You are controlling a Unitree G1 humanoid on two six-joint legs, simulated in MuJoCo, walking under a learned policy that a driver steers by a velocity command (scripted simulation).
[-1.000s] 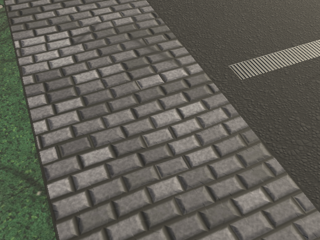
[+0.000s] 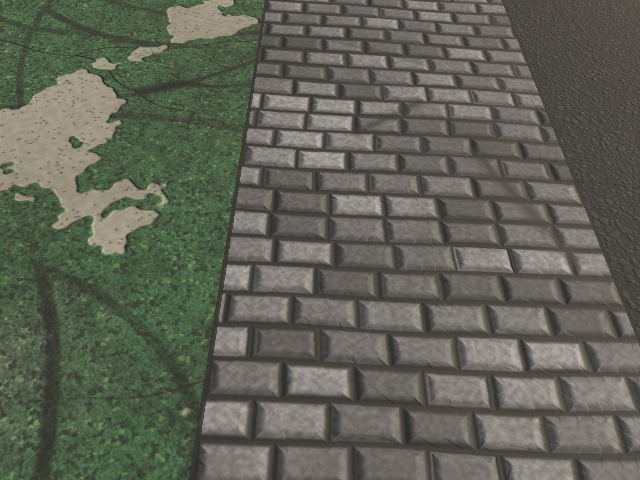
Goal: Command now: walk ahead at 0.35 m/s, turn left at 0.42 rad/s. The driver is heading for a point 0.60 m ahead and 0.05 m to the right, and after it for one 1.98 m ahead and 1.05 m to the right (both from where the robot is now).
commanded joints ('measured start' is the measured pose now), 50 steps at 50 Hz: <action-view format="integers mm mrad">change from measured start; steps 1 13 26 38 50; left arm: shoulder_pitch -95 65 114 286 198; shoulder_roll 42 59 35 -37 -37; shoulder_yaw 2 1 -45 -75 -78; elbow -74 -64 18 157 228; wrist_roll -2 -9 -31 -29 -28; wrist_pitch -17 -79 -95 -28 -13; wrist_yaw -3 13 35 57 67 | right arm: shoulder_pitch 41 28 -36 -133 -136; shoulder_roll -137 -161 -29 -56 -38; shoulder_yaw -29 -26 19 41 43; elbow -35 3 39 99 198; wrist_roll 0 -4 -18 6 6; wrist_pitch -34 -65 -1 -11 -2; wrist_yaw -2 -7 1 -35 -47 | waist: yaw -26 64 -18 48 21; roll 144 69 -78 148 29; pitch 69 52 -16 11 67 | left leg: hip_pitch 128 -34 -292 45 44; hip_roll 232 184 52 273 154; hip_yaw -266 -169 57 -146 -55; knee -177 131 559 120 76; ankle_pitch -172 307 -55 481 325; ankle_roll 151 77 -84 76 4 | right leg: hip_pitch -183 397 476 360 423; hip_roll -12 59 -143 0 -45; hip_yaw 2 -47 23 13 48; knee -84 -484 -612 -560 -614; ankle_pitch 36 17 911 -147 50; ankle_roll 16 -80 -208 -90 -76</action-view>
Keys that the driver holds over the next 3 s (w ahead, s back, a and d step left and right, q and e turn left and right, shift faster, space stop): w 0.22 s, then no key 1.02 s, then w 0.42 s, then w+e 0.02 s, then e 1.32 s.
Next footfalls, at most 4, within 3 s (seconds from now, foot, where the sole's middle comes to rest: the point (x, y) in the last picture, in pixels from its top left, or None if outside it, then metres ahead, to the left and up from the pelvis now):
0.28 right None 0.23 -0.13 -0.79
0.70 left None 0.32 0.05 -0.79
1.58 left None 0.41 0.10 -0.79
2.02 right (327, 432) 0.64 -0.04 -0.79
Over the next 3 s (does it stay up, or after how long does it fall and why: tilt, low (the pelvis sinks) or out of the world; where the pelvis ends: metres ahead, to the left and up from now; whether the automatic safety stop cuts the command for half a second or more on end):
stays up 0.56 0.07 -0.01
